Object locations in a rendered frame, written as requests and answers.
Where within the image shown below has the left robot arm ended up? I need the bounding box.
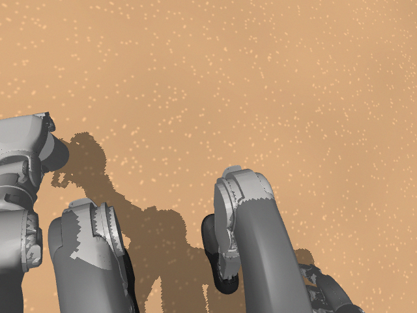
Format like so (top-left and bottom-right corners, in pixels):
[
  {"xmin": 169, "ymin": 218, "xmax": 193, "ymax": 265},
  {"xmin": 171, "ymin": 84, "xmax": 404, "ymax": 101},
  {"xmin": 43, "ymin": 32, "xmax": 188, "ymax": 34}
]
[{"xmin": 0, "ymin": 151, "xmax": 43, "ymax": 313}]

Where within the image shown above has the right robot hand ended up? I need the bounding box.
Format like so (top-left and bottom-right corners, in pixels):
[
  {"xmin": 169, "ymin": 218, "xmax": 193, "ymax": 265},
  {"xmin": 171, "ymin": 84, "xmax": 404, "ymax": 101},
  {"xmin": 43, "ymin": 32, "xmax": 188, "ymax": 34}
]
[{"xmin": 299, "ymin": 263, "xmax": 353, "ymax": 313}]

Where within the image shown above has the mug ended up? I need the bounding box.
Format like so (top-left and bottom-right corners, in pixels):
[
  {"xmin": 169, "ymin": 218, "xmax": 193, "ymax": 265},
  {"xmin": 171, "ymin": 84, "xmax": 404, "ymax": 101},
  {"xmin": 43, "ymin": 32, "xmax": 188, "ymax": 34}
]
[{"xmin": 38, "ymin": 131, "xmax": 69, "ymax": 182}]

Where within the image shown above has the right robot foot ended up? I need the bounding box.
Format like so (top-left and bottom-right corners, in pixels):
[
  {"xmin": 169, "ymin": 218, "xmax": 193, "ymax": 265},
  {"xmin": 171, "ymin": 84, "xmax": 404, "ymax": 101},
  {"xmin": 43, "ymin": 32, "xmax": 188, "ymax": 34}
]
[{"xmin": 201, "ymin": 214, "xmax": 239, "ymax": 295}]

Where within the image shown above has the left robot hand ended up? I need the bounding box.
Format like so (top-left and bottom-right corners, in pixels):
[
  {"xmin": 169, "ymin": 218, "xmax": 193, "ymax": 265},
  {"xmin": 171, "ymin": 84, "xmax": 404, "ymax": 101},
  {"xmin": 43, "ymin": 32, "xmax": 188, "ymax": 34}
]
[{"xmin": 0, "ymin": 112, "xmax": 55, "ymax": 176}]

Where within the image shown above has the left robot foot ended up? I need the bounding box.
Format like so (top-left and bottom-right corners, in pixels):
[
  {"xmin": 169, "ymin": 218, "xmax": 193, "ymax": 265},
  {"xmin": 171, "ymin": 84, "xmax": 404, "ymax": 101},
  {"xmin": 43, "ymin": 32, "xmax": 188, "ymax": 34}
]
[{"xmin": 123, "ymin": 249, "xmax": 139, "ymax": 313}]

